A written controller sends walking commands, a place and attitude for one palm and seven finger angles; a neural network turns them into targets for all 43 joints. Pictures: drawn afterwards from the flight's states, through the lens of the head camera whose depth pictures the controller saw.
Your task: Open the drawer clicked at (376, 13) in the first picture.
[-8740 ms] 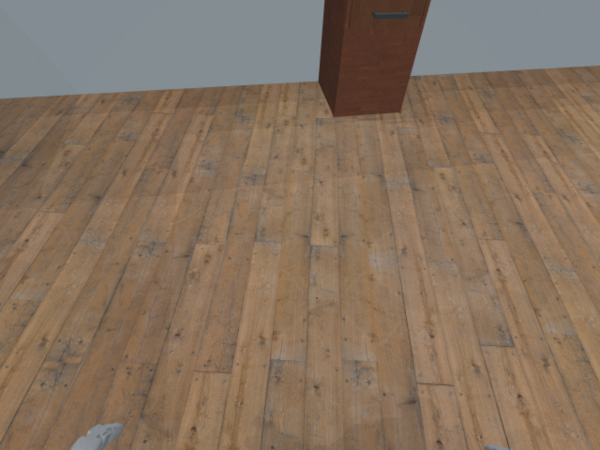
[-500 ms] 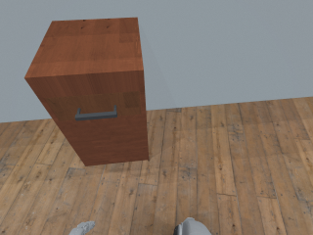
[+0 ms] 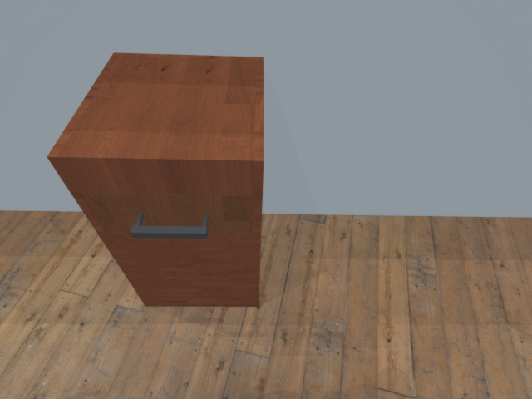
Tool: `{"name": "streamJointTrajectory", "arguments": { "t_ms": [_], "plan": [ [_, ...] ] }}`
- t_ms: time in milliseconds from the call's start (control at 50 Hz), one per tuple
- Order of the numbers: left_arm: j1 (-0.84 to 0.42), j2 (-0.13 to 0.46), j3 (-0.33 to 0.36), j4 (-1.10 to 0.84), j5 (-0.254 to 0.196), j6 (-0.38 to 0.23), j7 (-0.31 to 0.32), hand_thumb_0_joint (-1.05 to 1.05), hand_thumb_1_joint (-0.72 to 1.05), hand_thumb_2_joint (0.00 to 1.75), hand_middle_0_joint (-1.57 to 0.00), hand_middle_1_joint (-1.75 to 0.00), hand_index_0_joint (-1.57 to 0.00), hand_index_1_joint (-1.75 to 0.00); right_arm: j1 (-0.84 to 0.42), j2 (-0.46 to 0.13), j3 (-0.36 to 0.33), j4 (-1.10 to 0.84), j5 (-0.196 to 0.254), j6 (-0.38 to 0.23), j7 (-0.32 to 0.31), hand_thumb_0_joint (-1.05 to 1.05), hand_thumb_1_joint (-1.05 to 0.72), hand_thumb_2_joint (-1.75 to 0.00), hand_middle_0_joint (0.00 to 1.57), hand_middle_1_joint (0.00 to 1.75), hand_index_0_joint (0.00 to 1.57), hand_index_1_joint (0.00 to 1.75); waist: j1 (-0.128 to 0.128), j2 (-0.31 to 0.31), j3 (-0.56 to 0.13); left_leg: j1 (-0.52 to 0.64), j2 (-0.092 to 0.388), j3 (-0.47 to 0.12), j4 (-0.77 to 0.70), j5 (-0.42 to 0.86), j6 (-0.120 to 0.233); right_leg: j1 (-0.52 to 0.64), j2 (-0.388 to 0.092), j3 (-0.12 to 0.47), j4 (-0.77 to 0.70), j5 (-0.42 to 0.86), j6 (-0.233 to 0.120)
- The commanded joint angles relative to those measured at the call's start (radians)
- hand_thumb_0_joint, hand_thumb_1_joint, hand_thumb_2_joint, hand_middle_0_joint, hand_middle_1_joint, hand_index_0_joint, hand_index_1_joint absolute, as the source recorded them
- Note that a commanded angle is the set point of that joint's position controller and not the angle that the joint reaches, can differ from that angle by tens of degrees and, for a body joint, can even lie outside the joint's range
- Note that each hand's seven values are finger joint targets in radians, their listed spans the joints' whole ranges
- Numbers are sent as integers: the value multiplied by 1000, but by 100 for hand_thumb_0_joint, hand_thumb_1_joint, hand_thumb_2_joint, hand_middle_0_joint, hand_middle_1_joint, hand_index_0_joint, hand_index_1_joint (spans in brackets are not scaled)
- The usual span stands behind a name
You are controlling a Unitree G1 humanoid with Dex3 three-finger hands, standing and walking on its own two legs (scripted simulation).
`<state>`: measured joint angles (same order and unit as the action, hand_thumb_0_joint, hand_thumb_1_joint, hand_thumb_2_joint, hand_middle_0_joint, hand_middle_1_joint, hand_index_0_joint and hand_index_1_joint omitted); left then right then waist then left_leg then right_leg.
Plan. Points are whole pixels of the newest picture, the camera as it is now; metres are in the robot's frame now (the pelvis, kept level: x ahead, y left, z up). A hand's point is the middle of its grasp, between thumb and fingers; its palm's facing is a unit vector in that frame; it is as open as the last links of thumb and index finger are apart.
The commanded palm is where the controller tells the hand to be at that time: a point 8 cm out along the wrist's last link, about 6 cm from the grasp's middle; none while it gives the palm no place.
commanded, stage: come to a stop and stand still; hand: left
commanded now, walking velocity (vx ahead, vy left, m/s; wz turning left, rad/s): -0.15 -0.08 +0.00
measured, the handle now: (171, 225) +0.50 +0.28 -0.17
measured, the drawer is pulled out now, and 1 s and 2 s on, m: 0.00 0.00 0.00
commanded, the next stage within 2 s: look again from close up in 0.76 s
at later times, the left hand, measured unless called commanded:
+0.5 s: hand out of the picture +0.01 +0.15 -0.18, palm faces +0.03 -0.98 -0.22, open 7.4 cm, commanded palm none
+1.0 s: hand out of the picture -0.05 +0.12 -0.16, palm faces +0.01 -0.98 -0.18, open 7.4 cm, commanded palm none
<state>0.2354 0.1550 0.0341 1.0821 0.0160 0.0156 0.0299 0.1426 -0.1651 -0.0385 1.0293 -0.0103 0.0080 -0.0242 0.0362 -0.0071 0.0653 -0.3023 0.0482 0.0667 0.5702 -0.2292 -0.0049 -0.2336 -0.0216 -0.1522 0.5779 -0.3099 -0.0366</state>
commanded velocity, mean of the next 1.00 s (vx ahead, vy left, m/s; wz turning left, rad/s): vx -0.01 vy -0.01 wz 0.00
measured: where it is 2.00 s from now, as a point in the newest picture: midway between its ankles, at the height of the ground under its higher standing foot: outside the picture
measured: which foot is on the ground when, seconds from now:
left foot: down 0.00-0.24, up 0.26-0.46, down 0.48-1.00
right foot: down 0.00-0.00, up 0.02-0.22, down 0.24-1.00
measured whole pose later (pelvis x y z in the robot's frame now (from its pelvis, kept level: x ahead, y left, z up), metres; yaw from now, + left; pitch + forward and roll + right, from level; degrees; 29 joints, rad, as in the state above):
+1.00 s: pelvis -0.03 -0.04 +0.01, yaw -1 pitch +0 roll +1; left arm 0.36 0.13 -0.02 1.10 0.01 -0.02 0.03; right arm 0.34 -0.13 0.02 1.11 -0.01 -0.01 -0.02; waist 0.00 0.00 0.00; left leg -0.25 0.00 0.07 0.46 -0.21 0.02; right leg -0.17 0.02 -0.06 0.47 -0.31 -0.05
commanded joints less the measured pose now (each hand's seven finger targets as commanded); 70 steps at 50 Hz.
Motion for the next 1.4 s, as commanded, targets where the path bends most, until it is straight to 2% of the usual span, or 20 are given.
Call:
{"name": "streamJointTrajectory", "arguments": {
  "t_ms": [0, 80, 140, 180, 200, 220, 240, 260, 280, 320, 360, 420, 440, 460, 480, 520, 560, 640, 720, 1380],
  "plan": [
    [68, 84, 16, -67, -8, 8, 13, 0, 90, 90, -20, -30, -20, -30, 75, -157, -21, -30, -9, 3, -17, 0, -90, -90, 20, 30, 20, 30, -24, 256, -46, 67, 282, -243, -265, 568, 168, -57, -24, 81, 194, -180, 37],
    [89, 88, 22, -70, -3, 16, 8, 0, 90, 90, -20, -30, -20, -30, 9, -165, -29, -62, -13, 9, -20, 0, -90, -90, 20, 30, 20, 30, -18, 195, -113, 135, 273, -201, -223, 536, 203, -123, -23, 144, 333, -234, 37],
    [85, 73, 14, -77, 0, 3, 3, 0, 90, 90, -20, -30, -20, -30, 26, -172, -42, -63, -11, 10, -13, 0, -90, -90, 20, 30, 20, 30, -35, 124, -179, 213, 243, -164, -187, 522, 181, -102, -17, 112, 190, -181, 49],
    [119, 70, 14, -68, -1, -5, 3, 0, 90, 90, -20, -30, -20, -30, 23, -171, -44, -57, -6, 11, -8, 0, -90, -90, 20, 30, 20, 30, -20, 110, -198, 192, 203, -140, -144, 439, 140, -9, -12, 96, -9, -31, 55],
    [192, 95, -3, -67, 1, -30, 31, 0, 90, 90, -20, -30, -20, -30, -22, -196, -56, -111, 21, -15, -12, 0, -90, -90, 20, 30, 20, 30, 21, -51, -208, 228, 172, -86, 125, 517, 60, -69, -82, 244, -294, 213, 66],
    [112, 171, 16, -137, 19, -39, 33, 0, 90, 90, -20, -30, -20, -30, 30, -92, -38, -153, 12, -10, 18, 0, -90, -90, 20, 30, 20, 30, -29, -291, -139, -118, 0, 0, 216, -81, 19, 71, -207, 370, -238, 506, 33],
    [103, 180, 16, -143, 15, -54, 28, 0, 90, 90, -20, -30, -20, -30, 24, -58, -23, -151, -11, 4, 29, 0, -90, -90, 20, 30, 20, 30, -23, -238, -167, -143, -24, -27, 291, -191, 12, 95, -267, 393, -171, 689, -16],
    [110, 189, 14, -155, 21, -66, 30, 0, 90, 90, -20, -30, -20, -30, 36, -57, -24, -168, -9, 3, 29, 0, -90, -90, 20, 30, 20, 30, -34, -102, -192, -150, -41, -33, 335, -203, 7, 137, -268, 361, -127, 776, -86],
    [105, 175, 21, -165, 21, -69, 34, 0, 90, 90, -20, -30, -20, -30, 36, -54, -26, -163, -7, 2, 30, 0, -90, -90, 20, 30, 20, 30, -45, -161, -190, -214, -37, -38, 382, -202, 18, 201, -223, 326, -90, 879, -104],
    [119, 155, 18, -171, 16, -66, 38, 0, 90, 90, -20, -30, -20, -30, 11, -54, -19, -182, 3, 0, 22, 0, -90, -90, 20, 30, 20, 30, -32, -213, -140, -241, -32, -44, 402, -218, 25, 200, -231, 305, -78, 931, -134],
    [80, 155, 17, -199, 21, -51, 35, 0, 90, 90, -20, -30, -20, -30, 35, -37, -10, -177, 7, 5, 17, 0, -90, -90, 20, 30, 20, 30, -50, -179, -68, -141, -31, -29, 259, -204, 28, 72, -210, 249, -97, 748, -135],
    [53, 163, 9, -202, 5, -28, 27, 0, 90, 90, -20, -30, -20, -30, 149, -45, -1, -119, 1, 1, 15, 0, -90, -90, 20, 30, 20, 30, -82, -81, -19, 118, -40, -9, -31, -24, 23, -139, -140, 223, -120, 180, -74],
    [65, 138, 5, -198, 4, -18, 24, 0, 90, 90, -20, -30, -20, -30, 183, -72, -2, -103, -5, -7, 16, 0, -90, -90, 20, 30, 20, 30, -75, 49, 14, 134, 8, -81, -96, -1, 41, -184, -91, 203, -84, -2, -49],
    [103, 109, 1, -195, -4, -11, 22, 0, 90, 90, -20, -30, -20, -30, 181, -121, -4, -107, -16, -13, 14, 0, -90, -90, 20, 30, 20, 30, -51, 204, 27, 72, 134, -257, -189, -13, 103, -198, -16, 159, -41, -138, -9],
    [130, 96, -5, -191, -3, -11, 21, 0, 90, 90, -20, -30, -20, -30, 170, -145, -5, -116, -21, -11, 10, 0, -90, -90, 20, 30, 20, 30, -31, 222, 44, -21, 202, -342, -270, -105, 154, -133, 12, 117, -17, -149, 5],
    [123, 93, -9, -155, 5, -15, 13, 0, 90, 90, -20, -30, -20, -30, 110, -128, 5, -110, -17, -12, 6, 0, -90, -90, 20, 30, 20, 30, -10, 202, 65, -148, 142, -302, -317, -290, 137, -10, 1, 128, -53, -71, -4],
    [134, 103, -10, -136, 7, -20, 6, 0, 90, 90, -20, -30, -20, -30, 113, -109, 11, -108, -15, -14, 6, 0, -90, -90, 20, 30, 20, 30, -6, 147, 54, -160, 101, -238, -310, -337, 102, 29, -11, 158, -103, -45, -12],
    [126, 111, -17, -116, 2, -36, 1, 0, 90, 90, -20, -30, -20, -30, 158, -95, 18, -81, -13, -17, 8, 0, -90, -90, 20, 30, 20, 30, -28, 11, -2, -47, 49, -157, -235, -218, 69, -8, -62, 229, -223, -120, -25],
    [110, 111, -21, -101, -1, -44, 1, 0, 90, 90, -20, -30, -20, -30, 206, -84, 27, -43, -11, -20, 8, 0, -90, -90, 20, 30, 20, 30, -49, -32, -5, 28, 35, -120, -198, -125, 55, -71, -83, 257, -270, -165, -30],
    [196, 68, -30, 25, -3, -56, 21, 0, 90, 90, -20, -30, -20, -30, 210, -53, 48, 85, 1, -39, -17, 0, -90, -90, 20, 30, 20, 30, -35, -2, -34, 153, 59, -69, -148, 251, 47, 81, -88, 209, -192, 415, -12]
  ]
}}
